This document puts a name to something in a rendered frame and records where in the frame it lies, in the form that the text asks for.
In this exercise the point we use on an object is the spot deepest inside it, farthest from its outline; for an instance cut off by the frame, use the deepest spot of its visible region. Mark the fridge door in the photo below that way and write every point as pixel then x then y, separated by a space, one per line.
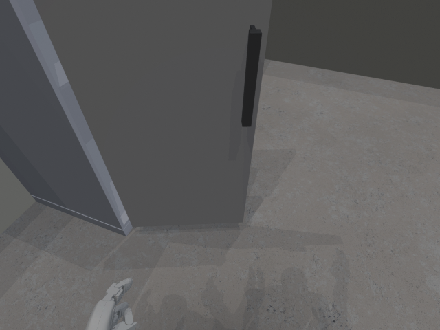
pixel 160 84

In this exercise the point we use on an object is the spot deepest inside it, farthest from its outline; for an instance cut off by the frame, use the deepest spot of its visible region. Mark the left robot hand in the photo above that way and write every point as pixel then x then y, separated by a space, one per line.
pixel 106 314

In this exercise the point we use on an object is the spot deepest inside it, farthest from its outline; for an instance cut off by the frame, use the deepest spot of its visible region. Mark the handle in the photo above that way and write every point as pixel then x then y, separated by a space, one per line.
pixel 252 63

